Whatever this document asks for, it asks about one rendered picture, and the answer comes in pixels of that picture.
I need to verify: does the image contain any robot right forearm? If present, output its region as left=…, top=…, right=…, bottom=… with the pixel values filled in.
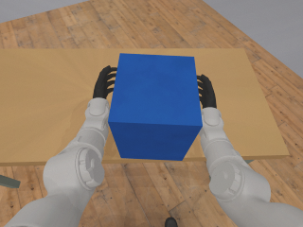
left=198, top=107, right=255, bottom=177

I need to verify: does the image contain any right robot hand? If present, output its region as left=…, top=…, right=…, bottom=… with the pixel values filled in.
left=196, top=74, right=217, bottom=109

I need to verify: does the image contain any left robot upper arm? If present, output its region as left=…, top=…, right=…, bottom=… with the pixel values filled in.
left=4, top=148, right=105, bottom=227

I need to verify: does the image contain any left robot hand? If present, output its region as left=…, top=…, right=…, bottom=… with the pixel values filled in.
left=93, top=65, right=117, bottom=99

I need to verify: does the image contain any table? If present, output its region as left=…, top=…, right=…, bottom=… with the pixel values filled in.
left=0, top=48, right=290, bottom=188

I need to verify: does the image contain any robot left forearm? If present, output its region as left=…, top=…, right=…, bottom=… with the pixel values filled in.
left=43, top=97, right=110, bottom=184

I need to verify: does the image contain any right robot upper arm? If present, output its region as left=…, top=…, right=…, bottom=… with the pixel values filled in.
left=209, top=161, right=303, bottom=227

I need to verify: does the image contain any carton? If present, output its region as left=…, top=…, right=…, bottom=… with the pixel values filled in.
left=108, top=53, right=203, bottom=161

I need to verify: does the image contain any robot right foot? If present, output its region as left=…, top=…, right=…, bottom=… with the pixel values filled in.
left=165, top=217, right=178, bottom=227

